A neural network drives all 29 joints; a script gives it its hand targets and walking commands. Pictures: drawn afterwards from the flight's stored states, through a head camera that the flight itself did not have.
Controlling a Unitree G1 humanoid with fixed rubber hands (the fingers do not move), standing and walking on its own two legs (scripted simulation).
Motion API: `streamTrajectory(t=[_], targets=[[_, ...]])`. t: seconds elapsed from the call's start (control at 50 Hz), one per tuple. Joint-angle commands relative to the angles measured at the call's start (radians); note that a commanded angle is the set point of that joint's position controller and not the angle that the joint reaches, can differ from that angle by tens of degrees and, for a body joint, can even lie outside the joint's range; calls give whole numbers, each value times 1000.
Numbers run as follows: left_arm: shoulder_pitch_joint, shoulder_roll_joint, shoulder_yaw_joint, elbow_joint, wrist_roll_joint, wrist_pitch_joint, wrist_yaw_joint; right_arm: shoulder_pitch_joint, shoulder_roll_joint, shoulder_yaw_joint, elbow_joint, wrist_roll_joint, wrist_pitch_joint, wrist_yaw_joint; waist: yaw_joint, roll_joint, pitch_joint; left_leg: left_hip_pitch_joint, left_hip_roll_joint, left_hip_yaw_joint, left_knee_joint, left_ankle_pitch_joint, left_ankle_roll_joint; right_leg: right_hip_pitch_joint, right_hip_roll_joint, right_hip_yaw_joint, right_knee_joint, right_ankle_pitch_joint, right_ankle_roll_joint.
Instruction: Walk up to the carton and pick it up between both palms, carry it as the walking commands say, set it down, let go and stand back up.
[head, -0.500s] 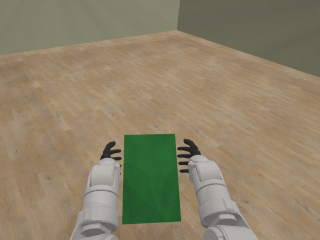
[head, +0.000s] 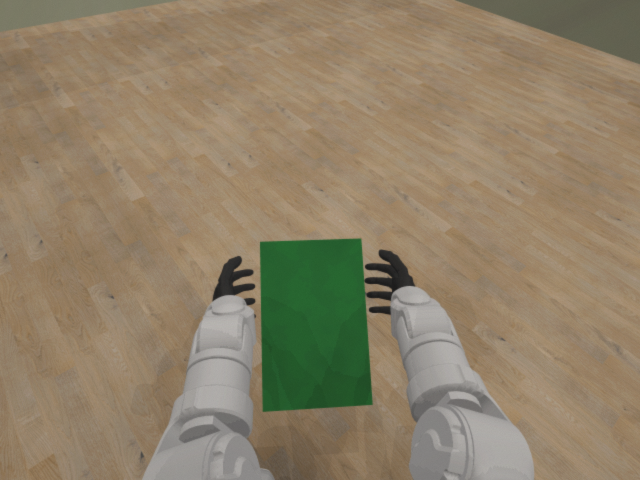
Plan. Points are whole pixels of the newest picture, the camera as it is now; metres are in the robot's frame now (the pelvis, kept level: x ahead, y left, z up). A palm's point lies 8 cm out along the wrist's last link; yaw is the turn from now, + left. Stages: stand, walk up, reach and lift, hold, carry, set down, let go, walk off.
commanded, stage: set down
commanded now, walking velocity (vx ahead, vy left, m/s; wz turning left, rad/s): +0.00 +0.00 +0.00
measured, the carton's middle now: (311, 319) +0.38 +0.03 -0.09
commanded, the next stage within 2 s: none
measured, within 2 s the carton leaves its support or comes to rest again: neither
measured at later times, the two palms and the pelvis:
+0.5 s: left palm (251, 324) +0.36 +0.12 -0.08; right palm (395, 317) +0.39 -0.11 -0.08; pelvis +0.02 -0.04 -0.03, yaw +1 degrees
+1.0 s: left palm (252, 345) +0.38 +0.13 -0.18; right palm (376, 335) +0.41 -0.10 -0.18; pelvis +0.01 -0.02 -0.11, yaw +1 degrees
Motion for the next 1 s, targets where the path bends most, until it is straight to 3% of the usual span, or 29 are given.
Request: streamTrajectory(t=[0.0,0.2,0.28,0.36,0.44,0.68,0.98], targets=[[-599,-956,-390,60,-186,-90,-250,-563,902,307,72,170,-89,229,-4,20,-373,337,-14,-103,-77,-279,-4,-320,54,-37,-140,-148,-58],[-479,-943,-495,17,-145,-234,-271,-448,954,441,-44,175,-203,163,9,5,-550,153,-56,-19,58,13,-9,-398,100,-51,-74,5,-13],[-417,-948,-565,-24,-156,-297,-284,-415,985,537,-121,201,-256,133,34,-18,-715,89,-71,0,129,165,-14,-387,117,-52,-29,149,22],[-368,-921,-613,-50,-167,-341,-292,-369,1012,611,-149,227,-291,106,54,-42,-808,22,-85,9,186,228,-17,-395,125,-46,1,218,53],[-342,-884,-602,-34,-147,-364,-293,-329,998,610,-120,220,-311,93,57,-25,-807,-67,-97,15,232,217,-25,-467,130,-46,38,204,66],[-370,-856,-610,7,-144,-413,-275,-351,944,616,-107,209,-363,74,21,5,-893,-248,-113,4,380,193,-51,-693,161,-83,221,170,68],[-566,-877,-697,-6,-206,-395,-212,-528,912,671,-88,272,-346,94,-8,43,-1009,-386,-129,2,563,-30,-73,-996,189,-146,457,-71,47]])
